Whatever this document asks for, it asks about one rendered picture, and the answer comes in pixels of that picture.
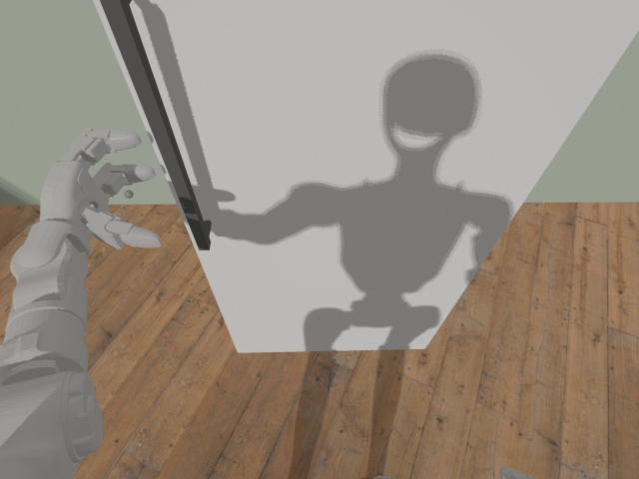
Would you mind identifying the left robot upper arm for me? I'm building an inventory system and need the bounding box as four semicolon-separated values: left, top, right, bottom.
0;370;103;479

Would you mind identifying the fridge door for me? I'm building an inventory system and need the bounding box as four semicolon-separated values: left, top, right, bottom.
93;0;639;353

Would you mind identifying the handle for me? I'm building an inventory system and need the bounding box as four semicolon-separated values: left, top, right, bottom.
100;0;212;250

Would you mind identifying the left robot forearm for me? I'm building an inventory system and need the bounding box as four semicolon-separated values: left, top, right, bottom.
0;221;91;386

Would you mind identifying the left robot hand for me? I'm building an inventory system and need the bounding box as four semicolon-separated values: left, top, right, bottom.
40;128;162;249

